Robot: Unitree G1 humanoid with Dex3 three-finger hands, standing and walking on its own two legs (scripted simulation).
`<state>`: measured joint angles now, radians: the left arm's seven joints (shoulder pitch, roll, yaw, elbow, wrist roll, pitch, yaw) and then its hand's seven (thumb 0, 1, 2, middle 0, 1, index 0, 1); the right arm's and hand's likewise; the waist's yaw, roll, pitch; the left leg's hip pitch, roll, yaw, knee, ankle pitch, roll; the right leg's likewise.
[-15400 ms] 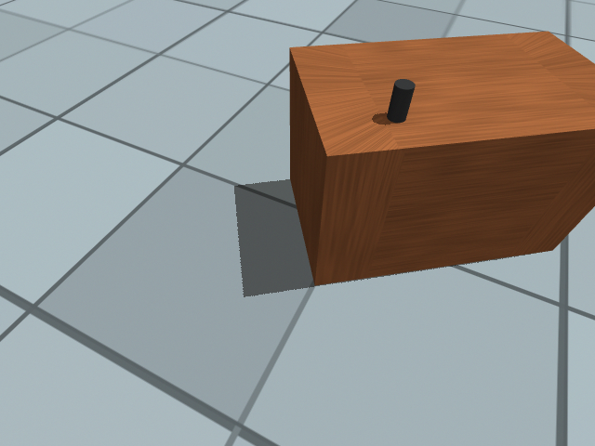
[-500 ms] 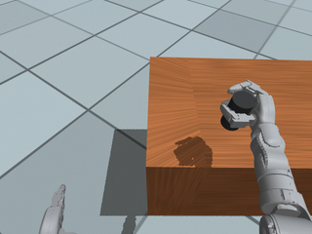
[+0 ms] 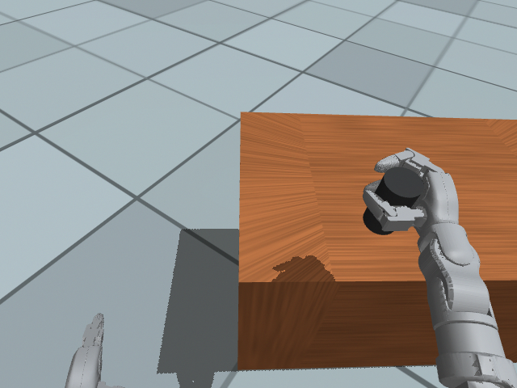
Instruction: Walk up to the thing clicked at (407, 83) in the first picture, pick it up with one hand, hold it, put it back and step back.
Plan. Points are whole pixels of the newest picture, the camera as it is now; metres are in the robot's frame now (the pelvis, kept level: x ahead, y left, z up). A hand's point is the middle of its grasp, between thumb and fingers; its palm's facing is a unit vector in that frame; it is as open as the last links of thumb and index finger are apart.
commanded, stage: lift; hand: right
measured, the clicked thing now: (390, 202) +0.36 -0.18 +0.12
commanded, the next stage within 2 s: hold in 0.24 s
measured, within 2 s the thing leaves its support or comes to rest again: neither
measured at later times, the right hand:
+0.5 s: hand (404, 197) +0.34 -0.17 +0.16, palm faces +0.06 +1.00 -0.04, open 7.4 cm
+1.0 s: hand (409, 194) +0.33 -0.18 +0.17, palm faces +0.06 +1.00 -0.03, open 7.4 cm
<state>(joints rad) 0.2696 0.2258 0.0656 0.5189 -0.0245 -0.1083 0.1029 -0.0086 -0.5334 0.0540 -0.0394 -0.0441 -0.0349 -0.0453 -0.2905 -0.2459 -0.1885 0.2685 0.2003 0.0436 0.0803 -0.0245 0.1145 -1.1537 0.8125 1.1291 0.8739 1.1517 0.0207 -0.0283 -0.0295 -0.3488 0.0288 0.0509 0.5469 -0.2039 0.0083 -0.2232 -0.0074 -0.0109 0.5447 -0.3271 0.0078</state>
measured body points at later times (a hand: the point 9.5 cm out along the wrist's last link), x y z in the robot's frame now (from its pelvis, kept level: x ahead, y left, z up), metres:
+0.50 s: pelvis +0.00 +0.00 +0.01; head -0.01 +0.02 +0.45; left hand +0.16 +0.26 -0.08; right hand +0.33 -0.23 +0.17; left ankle +0.05 +0.11 -0.73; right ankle -0.02 -0.13 -0.73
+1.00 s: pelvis +0.01 -0.01 +0.01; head -0.01 +0.02 +0.46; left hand +0.18 +0.25 -0.08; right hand +0.33 -0.23 +0.18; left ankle +0.05 +0.11 -0.73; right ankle -0.02 -0.13 -0.73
